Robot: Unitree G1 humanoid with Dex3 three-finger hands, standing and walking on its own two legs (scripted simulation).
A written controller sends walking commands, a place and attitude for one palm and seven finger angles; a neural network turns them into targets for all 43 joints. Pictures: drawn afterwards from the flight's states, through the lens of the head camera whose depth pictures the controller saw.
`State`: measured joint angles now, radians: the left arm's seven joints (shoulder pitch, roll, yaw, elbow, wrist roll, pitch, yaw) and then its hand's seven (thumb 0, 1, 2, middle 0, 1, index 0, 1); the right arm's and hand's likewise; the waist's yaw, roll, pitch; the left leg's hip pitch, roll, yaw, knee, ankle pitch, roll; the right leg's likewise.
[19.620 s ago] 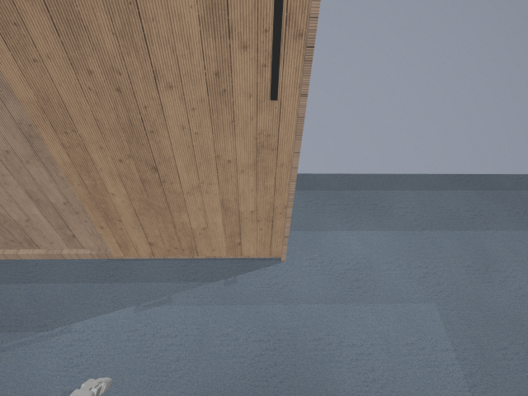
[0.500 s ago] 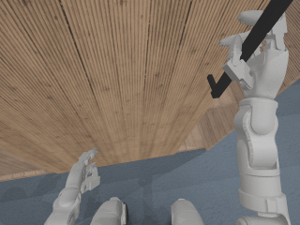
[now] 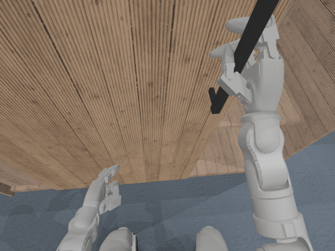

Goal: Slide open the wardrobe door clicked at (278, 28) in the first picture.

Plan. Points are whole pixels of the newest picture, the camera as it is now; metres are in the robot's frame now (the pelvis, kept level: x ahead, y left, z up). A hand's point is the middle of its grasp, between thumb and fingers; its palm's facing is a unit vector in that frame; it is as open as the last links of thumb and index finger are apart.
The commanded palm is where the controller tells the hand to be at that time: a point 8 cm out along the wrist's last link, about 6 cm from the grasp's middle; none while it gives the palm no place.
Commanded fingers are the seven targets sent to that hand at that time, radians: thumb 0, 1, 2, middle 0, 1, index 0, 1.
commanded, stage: step sideways, sliding the door along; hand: right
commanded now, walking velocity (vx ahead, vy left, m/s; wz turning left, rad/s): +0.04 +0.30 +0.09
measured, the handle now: (234, 54) +0.41 -0.10 +0.23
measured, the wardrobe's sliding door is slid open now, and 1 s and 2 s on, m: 0.45 0.45 0.45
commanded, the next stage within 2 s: stop walking and hold the door there in 0.22 s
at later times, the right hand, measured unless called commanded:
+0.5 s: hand (223, 71) +0.37 -0.08 +0.22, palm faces +0.38 +0.90 -0.23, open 5.8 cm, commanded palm +0.34 -0.12 +0.20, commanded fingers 0.00 -0.90 -0.90 0.45 1.40 0.45 1.40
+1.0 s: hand (223, 73) +0.37 -0.08 +0.23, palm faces +0.36 +0.90 -0.23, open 5.6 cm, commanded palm +0.33 -0.12 +0.20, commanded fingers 0.00 -0.90 -0.90 0.45 1.40 0.45 1.40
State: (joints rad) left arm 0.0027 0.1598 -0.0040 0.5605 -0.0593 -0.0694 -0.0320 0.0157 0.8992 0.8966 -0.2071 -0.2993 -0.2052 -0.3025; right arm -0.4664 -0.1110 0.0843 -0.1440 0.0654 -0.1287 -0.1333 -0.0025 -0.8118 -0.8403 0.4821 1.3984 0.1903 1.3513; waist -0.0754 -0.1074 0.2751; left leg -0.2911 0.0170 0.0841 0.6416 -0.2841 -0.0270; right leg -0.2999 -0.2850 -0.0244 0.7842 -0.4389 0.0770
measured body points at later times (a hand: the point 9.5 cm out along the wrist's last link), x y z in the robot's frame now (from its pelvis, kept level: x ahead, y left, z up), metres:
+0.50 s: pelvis -0.04 +0.15 +0.01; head +0.03 +0.18 +0.45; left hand +0.14 +0.37 -0.11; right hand +0.35 -0.13 +0.23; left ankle -0.05 +0.27 -0.72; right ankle -0.04 -0.04 -0.67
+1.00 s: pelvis -0.08 +0.16 +0.02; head -0.08 +0.17 +0.47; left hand -0.01 +0.45 -0.08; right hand +0.34 -0.12 +0.24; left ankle -0.05 +0.28 -0.72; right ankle -0.02 +0.08 -0.72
